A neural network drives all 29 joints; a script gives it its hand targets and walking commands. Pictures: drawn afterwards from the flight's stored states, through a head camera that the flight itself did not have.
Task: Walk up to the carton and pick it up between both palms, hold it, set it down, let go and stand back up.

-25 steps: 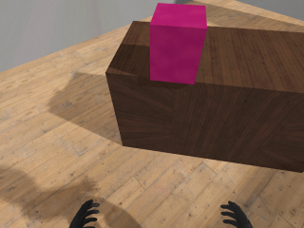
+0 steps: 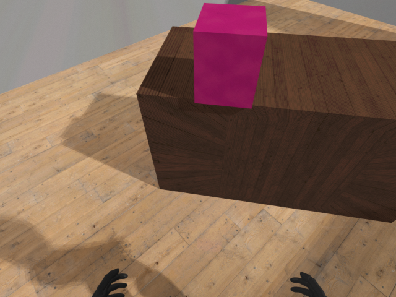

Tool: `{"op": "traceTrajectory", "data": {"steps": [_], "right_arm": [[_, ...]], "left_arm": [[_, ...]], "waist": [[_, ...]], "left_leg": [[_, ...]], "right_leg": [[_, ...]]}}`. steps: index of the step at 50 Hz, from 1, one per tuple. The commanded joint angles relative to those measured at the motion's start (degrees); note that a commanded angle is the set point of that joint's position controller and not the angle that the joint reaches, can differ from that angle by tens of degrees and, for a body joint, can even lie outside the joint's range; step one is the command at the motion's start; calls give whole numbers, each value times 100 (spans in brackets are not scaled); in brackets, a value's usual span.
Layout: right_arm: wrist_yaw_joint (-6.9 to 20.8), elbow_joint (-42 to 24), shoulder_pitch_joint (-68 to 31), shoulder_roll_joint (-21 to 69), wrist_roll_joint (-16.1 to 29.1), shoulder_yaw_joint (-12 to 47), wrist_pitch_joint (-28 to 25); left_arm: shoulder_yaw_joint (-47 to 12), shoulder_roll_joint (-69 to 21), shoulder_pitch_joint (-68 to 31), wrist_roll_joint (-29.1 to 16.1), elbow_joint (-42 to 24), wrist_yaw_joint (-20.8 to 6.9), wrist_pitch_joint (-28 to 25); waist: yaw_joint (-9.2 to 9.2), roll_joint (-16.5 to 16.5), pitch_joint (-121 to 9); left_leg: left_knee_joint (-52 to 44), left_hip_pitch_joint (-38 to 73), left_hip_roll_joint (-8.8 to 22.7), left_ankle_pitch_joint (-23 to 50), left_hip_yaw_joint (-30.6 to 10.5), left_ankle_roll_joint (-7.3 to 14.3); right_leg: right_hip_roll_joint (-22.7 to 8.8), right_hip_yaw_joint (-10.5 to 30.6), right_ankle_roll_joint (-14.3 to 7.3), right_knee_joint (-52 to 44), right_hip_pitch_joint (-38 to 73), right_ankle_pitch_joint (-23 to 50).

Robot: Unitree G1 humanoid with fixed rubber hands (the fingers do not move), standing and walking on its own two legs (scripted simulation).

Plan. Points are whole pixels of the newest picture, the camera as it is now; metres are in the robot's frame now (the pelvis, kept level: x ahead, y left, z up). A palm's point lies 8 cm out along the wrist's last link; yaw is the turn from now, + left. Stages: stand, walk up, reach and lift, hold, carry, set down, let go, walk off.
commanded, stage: stand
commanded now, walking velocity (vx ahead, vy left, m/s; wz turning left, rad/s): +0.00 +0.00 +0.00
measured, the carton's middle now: (228, 57) +0.81 -0.08 +0.06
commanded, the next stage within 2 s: none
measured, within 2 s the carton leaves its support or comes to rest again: neither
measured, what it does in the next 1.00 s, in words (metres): stands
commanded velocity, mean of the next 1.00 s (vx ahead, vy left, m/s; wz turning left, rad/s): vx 0.00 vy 0.00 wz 0.00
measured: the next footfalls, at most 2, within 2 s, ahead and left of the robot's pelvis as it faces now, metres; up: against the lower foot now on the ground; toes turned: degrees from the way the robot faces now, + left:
none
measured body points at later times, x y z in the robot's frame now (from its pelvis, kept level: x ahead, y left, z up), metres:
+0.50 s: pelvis +0.01 +0.00 +0.00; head +0.02 +0.00 +0.45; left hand +0.12 +0.23 -0.12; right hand +0.12 -0.23 -0.12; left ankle +0.02 +0.12 -0.73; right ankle +0.02 -0.12 -0.73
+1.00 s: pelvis +0.01 +0.00 +0.01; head +0.03 +0.00 +0.46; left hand +0.10 +0.23 -0.13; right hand +0.10 -0.24 -0.13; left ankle +0.02 +0.12 -0.73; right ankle +0.02 -0.12 -0.73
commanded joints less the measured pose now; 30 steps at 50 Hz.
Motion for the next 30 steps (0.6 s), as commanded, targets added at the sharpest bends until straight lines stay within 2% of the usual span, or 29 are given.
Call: {"op": "traceTrajectory", "data": {"steps": [1,15,21,24,30], "right_arm": [[-20,-364,-52,-481,5,-143,-86],[-41,-176,78,-459,13,-193,-113],[-62,-98,85,-422,16,-206,-109],[-63,-59,140,-464,20,-224,-122],[-84,27,117,-415,26,-230,-125]], "left_arm": [[150,466,-39,0,-380,12,-91],[185,431,64,-18,-230,43,-114],[209,419,122,-13,-143,58,-102],[210,405,117,-19,-93,60,-95],[246,439,171,-22,20,74,-103]], "waist": [[14,-6,-72],[10,-16,-169],[27,82,-103],[5,-8,-136],[31,98,-133]], "left_leg": [[-734,-22,204,238,-360,206],[-706,224,245,618,-356,221],[-815,134,279,535,-402,239],[-817,215,295,597,-404,239],[-862,235,313,663,-422,264]], "right_leg": [[-247,375,-219,-744,13,175],[-265,378,-238,-734,83,511],[-241,349,-233,-718,193,519],[-244,347,-233,-745,202,564],[-252,345,-232,-742,297,658]]}}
